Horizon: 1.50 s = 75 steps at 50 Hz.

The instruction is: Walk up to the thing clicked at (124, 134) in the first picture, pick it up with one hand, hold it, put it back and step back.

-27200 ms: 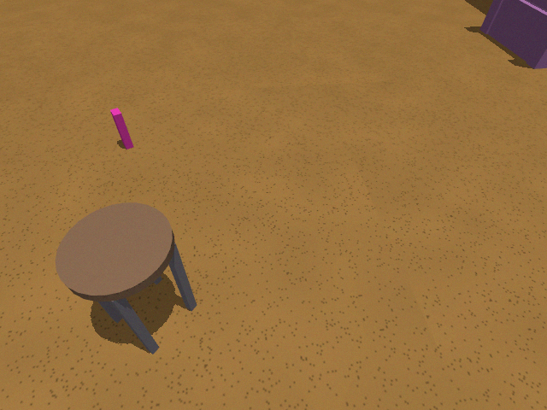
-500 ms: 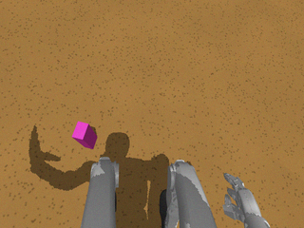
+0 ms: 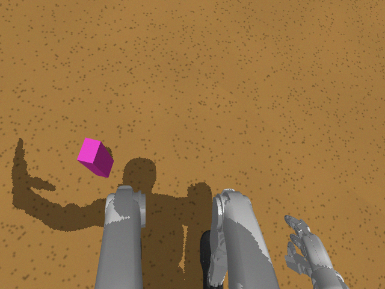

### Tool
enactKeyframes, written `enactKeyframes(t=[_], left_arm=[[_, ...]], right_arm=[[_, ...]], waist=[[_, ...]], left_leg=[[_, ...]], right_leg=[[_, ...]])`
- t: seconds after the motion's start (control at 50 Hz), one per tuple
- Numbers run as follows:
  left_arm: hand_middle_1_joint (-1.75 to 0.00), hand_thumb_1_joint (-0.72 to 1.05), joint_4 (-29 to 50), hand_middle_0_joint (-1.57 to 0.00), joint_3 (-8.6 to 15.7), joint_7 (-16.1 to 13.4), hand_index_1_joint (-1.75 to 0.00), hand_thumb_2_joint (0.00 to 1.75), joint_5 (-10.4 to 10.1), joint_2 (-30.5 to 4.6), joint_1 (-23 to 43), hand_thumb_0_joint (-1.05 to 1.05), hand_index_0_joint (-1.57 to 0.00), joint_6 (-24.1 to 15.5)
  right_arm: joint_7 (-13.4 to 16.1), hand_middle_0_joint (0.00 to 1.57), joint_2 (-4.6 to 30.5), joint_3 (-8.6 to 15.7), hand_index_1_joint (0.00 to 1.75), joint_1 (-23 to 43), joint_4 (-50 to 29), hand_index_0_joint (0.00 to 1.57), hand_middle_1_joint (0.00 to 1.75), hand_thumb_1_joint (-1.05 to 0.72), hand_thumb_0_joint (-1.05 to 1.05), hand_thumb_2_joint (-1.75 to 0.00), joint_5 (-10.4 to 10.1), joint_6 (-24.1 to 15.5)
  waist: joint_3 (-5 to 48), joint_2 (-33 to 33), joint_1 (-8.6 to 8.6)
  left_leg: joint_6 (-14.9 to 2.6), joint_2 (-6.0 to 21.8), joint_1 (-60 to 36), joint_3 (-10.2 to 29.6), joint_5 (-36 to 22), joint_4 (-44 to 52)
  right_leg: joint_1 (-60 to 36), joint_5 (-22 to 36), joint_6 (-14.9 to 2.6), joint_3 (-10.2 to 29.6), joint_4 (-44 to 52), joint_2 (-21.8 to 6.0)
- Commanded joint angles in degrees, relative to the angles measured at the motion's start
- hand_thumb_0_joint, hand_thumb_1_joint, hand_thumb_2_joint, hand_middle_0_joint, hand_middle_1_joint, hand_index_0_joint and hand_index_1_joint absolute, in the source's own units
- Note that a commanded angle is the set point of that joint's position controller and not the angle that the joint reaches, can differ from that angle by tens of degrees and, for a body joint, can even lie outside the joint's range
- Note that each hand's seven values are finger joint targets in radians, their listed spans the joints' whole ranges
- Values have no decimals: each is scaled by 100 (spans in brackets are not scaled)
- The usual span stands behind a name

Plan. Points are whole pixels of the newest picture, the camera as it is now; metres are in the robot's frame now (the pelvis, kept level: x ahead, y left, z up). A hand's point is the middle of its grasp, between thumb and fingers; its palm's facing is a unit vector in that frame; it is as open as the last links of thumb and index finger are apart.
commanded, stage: go down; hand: left
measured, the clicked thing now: (98, 160) +0.41 +0.26 -0.34
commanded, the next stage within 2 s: approach in 0.98 s
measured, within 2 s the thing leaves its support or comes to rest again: neither
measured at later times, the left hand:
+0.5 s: hand out of the picture +0.32 +0.44 -0.03, palm faces +0.26 -0.96 -0.13, open 17.6 cm
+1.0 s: hand out of the picture +0.32 +0.44 -0.04, palm faces +0.26 -0.96 -0.11, open 17.6 cm
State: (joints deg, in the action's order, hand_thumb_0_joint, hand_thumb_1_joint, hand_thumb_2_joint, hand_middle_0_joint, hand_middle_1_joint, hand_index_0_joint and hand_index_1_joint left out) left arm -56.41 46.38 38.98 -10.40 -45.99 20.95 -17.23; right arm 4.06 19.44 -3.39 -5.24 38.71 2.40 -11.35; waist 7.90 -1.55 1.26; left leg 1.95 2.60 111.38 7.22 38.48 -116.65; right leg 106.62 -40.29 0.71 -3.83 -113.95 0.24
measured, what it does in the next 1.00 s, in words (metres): lowers itself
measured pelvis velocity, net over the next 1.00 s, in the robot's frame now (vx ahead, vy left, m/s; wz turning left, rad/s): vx -0.01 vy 0.00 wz -0.02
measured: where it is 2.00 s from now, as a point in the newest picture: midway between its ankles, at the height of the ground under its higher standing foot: (171, 277)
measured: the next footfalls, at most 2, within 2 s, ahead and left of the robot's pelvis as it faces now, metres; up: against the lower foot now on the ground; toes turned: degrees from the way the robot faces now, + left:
none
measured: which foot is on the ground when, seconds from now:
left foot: down 0.00-1.00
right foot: down 0.00-1.00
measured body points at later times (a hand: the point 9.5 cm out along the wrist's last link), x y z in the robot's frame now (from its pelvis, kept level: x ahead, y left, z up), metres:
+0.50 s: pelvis -0.01 +0.00 -0.03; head +0.19 +0.06 +0.37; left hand +0.30 +0.49 -0.02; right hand +0.17 -0.27 -0.14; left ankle +0.08 +0.14 -0.42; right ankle +0.08 -0.13 -0.42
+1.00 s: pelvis -0.01 +0.00 -0.05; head +0.19 +0.07 +0.34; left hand +0.31 +0.49 -0.03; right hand +0.17 -0.27 -0.15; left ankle +0.08 +0.14 -0.42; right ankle +0.08 -0.13 -0.42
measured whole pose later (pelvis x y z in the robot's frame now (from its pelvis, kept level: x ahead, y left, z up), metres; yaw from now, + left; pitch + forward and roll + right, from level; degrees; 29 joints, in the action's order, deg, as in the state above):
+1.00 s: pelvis -0.01 +0.00 -0.05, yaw -1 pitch +32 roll -7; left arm -58.1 49.6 42.2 -12.0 -50.3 25.6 -18.1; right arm 3.2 20.2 -5.0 -4.9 38.7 2.7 -11.1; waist 6.2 -2.3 1.8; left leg 1.8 2.2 119.7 8.1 38.7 -125.9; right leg 114.6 -40.6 1.2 -3.9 -122.9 0.5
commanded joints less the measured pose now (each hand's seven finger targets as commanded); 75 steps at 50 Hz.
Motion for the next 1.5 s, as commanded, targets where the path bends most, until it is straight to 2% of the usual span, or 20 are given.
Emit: enactKeyframes(t=[0.0, 0.08, 0.34, 0.42, 0.54, 0.64, 0.7, 0.76, 0.84, 0.94, 1.08, 1.12, 1.2, 1.26, 1.28, 1.3, 1.34, 1.38, 1.46, 1.48], left_arm=[[-7, -60, 965, -6, 385, 31, -8, 8, -158, -2295, 779, 0, -5, -351], [-6, -60, 1139, -6, 529, 17, -7, 7, -117, -2630, 904, 0, -5, -323], [-7, -61, 882, -6, 511, 69, -9, 8, -237, -2574, 945, 0, -5, -295], [-7, -61, 818, -6, 627, 130, -8, 8, -250, -2740, 983, 0, -4, -357], [-7, -61, 845, -6, 721, 230, -9, 8, -299, -2857, 1074, 0, -5, -400], [-6, -61, 687, -6, 679, 255, -8, 7, -289, -2786, 1008, 0, -5, -360], [-7, -61, 1025, -6, 903, 235, -9, 7, -286, -3182, 1088, 0, -5, -392], [-7, -61, 931, -7, 682, 260, -8, 6, -298, -2795, 1004, 0, -5, -367], [-6, -61, 858, -7, 837, 274, -7, 6, -384, -2951, 1043, 0, -5, -399], [-7, -61, 877, -7, 712, 305, -8, 6, -350, -2865, 1155, 0, -6, -407], [-9, -61, 1214, -9, 770, 294, -12, 6, -363, -2927, 1166, 0, -6, -413], [-10, -61, 1009, -9, 742, 299, -13, 6, -407, -2677, 1006, 0, -6, -413], [-10, -61, 407, -9, 485, 389, -12, 5, -697, -1804, 942, 0, -6, -718], [-10, -60, 95, -8, 428, 452, -12, 6, -895, -1628, 1255, 0, -6, -1210], [-9, -60, 168, -8, 487, 448, -11, 5, -933, -1785, 1488, 0, -6, -1413], [-10, -57, -208, -8, 360, 470, -12, 6, -990, -1511, 1404, 0, -6, -1553], [-9, -55, -304, -8, 396, 452, -11, 7, -1013, -1584, 1507, 0, -5, -1885], [-9, -53, -790, -8, 171, 469, -11, 7, -1054, -1169, 1332, 0, -5, -2130], [-7, -48, -135, -8, 615, 300, -9, 6, -978, -2088, 1481, 0, -5, -2672], [-7, -51, -57, -8, 571, 263, -10, 6, -962, -2043, 1607, 0, -5, -2787]], right_arm=[[90, 20, 1260, 485, 30, -604, -333, 20, 30, -90, 0, -90, -32, -165], [89, 20, 1321, 457, 30, -593, -405, 20, 30, -90, 0, -90, -23, -153], [79, 20, 1292, 370, 30, -531, -418, 20, 30, -91, 0, -90, -53, -134], [67, 20, 1327, 369, 30, -500, -424, 20, 30, -91, 0, -90, -35, -144], [45, 20, 1362, 343, 30, -665, -338, 20, 30, -91, 0, -91, -7, -129], [34, 20, 1358, 348, 30, -601, -286, 20, 30, -91, 0, -90, -5, -129], [28, 20, 1413, 360, 30, -593, -353, 20, 30, -91, 0, -91, -20, -107], [15, 20, 1367, 356, 30, -590, -301, 20, 30, -91, 0, -91, -34, -101], [16, 20, 1400, 348, 30, -537, -341, 20, 30, -91, 0, -90, -27, -121], [-1, 20, 1407, 353, 30, -566, -324, 20, 30, -91, 0, -90, -27, -131], [-11, 20, 1462, 374, 30, -624, -364, 20, 30, -90, 0, -90, -46, -105], [-20, 20, 1453, 375, 30, -578, -379, 20, 30, -91, 0, -90, -55, -107], [-83, 20, 1312, 312, 30, -510, -195, 20, 30, -91, 0, -91, -41, -153], [-126, 20, 1303, 246, 30, -341, -170, 20, 30, -91, 0, -90, 38, -226], [-139, 20, 1317, 213, 30, -277, -200, 20, 30, -90, 0, -90, 72, -254], [-162, 20, 1320, 152, 30, -246, -201, 20, 30, -90, 0, -90, 107, -273], [-189, 20, 1344, 102, 30, -171, -186, 20, 30, -90, 0, -90, 200, -309], [-217, 20, 1399, 30, 30, -26, -257, 20, 30, -90, 0, -90, 289, -322], [-288, 20, 1561, -80, 30, 115, -296, 20, 30, -90, 0, -90, 490, -240], [-303, 20, 1595, -134, 30, 198, -314, 20, 30, -91, 0, -90, 536, -202]], waist=[[3121, 1200, -167], [3354, 1451, -291], [2994, 1146, -172], [2976, 1219, -252], [3442, 1184, -199], [3124, 1228, -226], [3385, 1364, -357], [3210, 1362, -234], [3195, 1239, -251], [3144, 1327, -174], [3443, 1621, -269], [3238, 1531, -232], [2484, 1057, 6], [2226, 688, 121], [2220, 622, 146], [2211, 524, 229], [2355, 414, 201], [2379, 317, 242], [2966, 1019, -60], [2927, 1174, 54]], left_leg=[[-298, -1, -2599, -259, -712, 1558], [-268, 11, -2658, -212, -618, 1605], [-326, -59, -2124, -325, -562, 1218], [-324, -37, -2027, -329, -457, 1146], [-317, -58, -2152, -371, -1014, 902], [-322, -50, -1937, -371, -596, 926], [-311, -43, -2025, -355, -674, 928], [-304, -40, -2025, -312, -626, 936], [-329, -54, -1830, -364, -666, 779], [-311, -32, -1892, -306, -640, 803], [-262, -31, -2263, -218, -760, 901], [-257, -19, -2176, -177, -732, 896], [-310, -59, -1447, -214, -496, 553], [-339, -62, -988, -266, -363, 145], [-346, -69, -816, -299, -280, 30], [-345, -75, -730, -322, -289, -96], [-324, -58, -645, -334, -343, -290], [-304, -49, -631, -321, -379, -502], [-216, 23, -1005, -328, -665, -798], [-195, 38, -1063, -303, -635, -855]], right_leg=[[-1172, 743, -293, -122, 1114, 144], [-1107, 755, -301, -165, 936, 142], [-899, 591, -285, -139, 881, 140], [-810, 516, -288, -139, 767, 145], [-1003, 926, -289, -152, 605, 139], [-790, 602, -287, -147, 589, 151], [-803, 687, -301, -178, 468, 161], [-585, 651, -308, -226, 409, 169], [-692, 682, -289, -177, 434, 164], [-558, 678, -304, -228, 339, 169], [-448, 792, -323, -266, 209, 155], [-336, 799, -317, -295, 152, 155], [43, 579, -308, -311, 66, 173], [145, 421, -290, -301, -18, 208], [101, 343, -284, -293, -28, 222], [-35, 363, -263, -312, -78, 226], [-119, 389, -257, -314, -187, 256], [-65, 439, -250, -364, -326, 282], [-180, 670, -257, -386, -717, 309], [-115, 676, -252, -416, -791, 311]])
